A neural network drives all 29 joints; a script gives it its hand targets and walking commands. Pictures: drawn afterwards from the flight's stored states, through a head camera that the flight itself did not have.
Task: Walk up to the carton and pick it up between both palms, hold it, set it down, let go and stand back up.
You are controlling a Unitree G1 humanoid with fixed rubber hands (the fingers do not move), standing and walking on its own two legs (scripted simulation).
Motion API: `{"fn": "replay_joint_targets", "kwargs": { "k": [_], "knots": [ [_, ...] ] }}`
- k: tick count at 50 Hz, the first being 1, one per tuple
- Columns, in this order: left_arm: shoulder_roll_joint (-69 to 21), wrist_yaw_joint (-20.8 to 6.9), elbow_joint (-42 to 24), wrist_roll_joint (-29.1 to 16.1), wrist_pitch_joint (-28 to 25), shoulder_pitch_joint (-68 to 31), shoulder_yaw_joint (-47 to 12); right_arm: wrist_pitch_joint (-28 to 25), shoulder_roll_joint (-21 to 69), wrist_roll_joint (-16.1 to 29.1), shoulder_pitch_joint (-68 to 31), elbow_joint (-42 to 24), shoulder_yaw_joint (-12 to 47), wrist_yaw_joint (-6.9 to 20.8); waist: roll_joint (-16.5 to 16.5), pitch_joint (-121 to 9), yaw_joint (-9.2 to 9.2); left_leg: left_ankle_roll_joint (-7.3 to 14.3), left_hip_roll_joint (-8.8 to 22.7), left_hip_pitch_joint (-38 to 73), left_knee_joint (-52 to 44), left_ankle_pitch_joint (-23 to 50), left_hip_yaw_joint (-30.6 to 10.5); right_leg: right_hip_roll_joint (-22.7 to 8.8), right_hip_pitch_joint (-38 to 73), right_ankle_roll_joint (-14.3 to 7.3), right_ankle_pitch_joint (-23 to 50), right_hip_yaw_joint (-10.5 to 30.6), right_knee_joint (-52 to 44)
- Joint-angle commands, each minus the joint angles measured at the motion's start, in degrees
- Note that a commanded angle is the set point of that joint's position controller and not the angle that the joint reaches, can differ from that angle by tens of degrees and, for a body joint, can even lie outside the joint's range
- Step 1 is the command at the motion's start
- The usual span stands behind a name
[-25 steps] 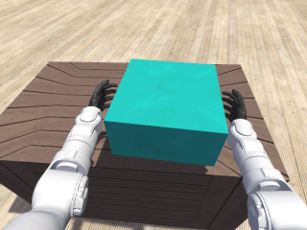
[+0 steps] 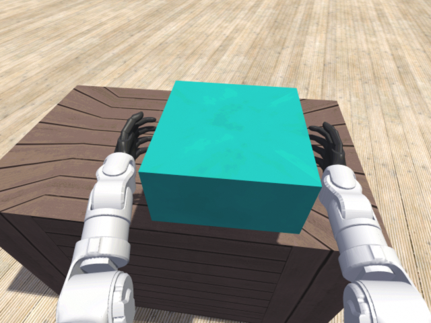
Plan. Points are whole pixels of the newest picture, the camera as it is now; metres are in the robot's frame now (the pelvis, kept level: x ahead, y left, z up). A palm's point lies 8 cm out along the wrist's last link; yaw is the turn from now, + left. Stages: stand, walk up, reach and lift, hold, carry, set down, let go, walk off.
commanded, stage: reach and lift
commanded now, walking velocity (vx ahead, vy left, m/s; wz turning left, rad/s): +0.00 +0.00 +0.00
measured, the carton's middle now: (230, 148) +0.45 -0.02 +0.09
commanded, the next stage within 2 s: hold in 1.22 s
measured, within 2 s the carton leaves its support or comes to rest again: neither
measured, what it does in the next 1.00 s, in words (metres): stands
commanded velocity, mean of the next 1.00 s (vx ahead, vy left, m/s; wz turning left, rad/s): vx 0.00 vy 0.00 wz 0.00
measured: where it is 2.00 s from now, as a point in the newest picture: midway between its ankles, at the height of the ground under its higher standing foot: outside the picture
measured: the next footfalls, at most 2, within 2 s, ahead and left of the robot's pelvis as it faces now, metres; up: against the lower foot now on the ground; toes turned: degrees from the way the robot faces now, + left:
none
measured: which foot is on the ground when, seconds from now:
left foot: down 0.00-1.00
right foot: down 0.00-1.00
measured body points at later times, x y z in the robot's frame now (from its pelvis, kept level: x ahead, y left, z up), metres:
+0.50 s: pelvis +0.00 +0.01 +0.00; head -0.03 +0.02 +0.45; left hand +0.39 +0.18 +0.16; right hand +0.37 -0.21 +0.13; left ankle +0.00 +0.11 -0.75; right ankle +0.01 -0.11 -0.75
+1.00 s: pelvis +0.01 +0.00 +0.00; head -0.02 +0.02 +0.45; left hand +0.38 +0.18 +0.17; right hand +0.37 -0.21 +0.15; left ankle +0.00 +0.11 -0.75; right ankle +0.01 -0.11 -0.75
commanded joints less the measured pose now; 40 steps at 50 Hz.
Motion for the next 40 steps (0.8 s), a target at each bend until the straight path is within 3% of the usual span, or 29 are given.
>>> {"fn": "replay_joint_targets", "kwargs": {
  "k": [1, 8, 16, 24, 40],
  "knots": [
    [-32.05, -7.18, -14.98, -3.67, -2.06, -36.10, -20.49, -4.52, 30.43, 2.16, -39.44, -19.23, 20.76, 11.07, 1.55, -23.38, -0.17, -3.29, -2.49, 4.05, -1.55, 13.65, 1.34, 0.52, 11.64, 1.68, 11.74, 1.95, 0.43],
    [-33.40, -5.44, -19.58, -4.48, 0.83, -34.73, -23.03, -4.21, 29.35, 3.44, -39.82, -21.77, 21.96, 12.44, 1.62, -23.84, 0.06, -3.45, -1.88, 6.61, -1.52, 12.99, 1.20, 1.25, 8.14, 1.22, 7.22, 1.14, -0.39],
    [-33.92, -4.47, -20.47, -4.26, 4.59, -33.89, -23.15, -2.85, 27.69, 4.21, -40.67, -21.61, 20.90, 13.64, 0.99, -22.33, 0.60, -3.20, -1.19, 6.93, -2.01, 10.41, 1.10, 1.46, 6.42, 0.79, 3.67, 0.96, -1.00],
    [-33.55, -4.42, -23.35, -3.81, 7.46, -31.49, -22.96, -1.36, 26.67, 6.25, -39.34, -22.64, 21.86, 13.66, 0.79, -21.95, 0.82, -3.33, -1.10, 8.02, -1.04, 15.17, 1.04, 1.81, 8.05, 0.91, 7.66, 1.27, -0.82],
    [-31.22, -5.31, -33.88, -5.25, 11.07, -27.62, -26.26, 3.23, 25.46, 10.95, -35.56, -33.17, 26.03, 11.18, 1.65, -22.71, -0.44, -3.84, -1.95, 8.78, 0.86, 21.95, 0.44, 1.99, 11.88, 1.78, 17.03, 2.19, 0.57]
  ]
}}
